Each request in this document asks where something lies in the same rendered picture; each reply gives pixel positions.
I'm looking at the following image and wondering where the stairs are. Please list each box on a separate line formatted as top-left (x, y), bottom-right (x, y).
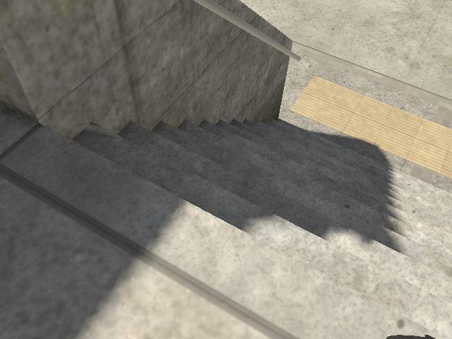
top-left (72, 119), bottom-right (452, 339)

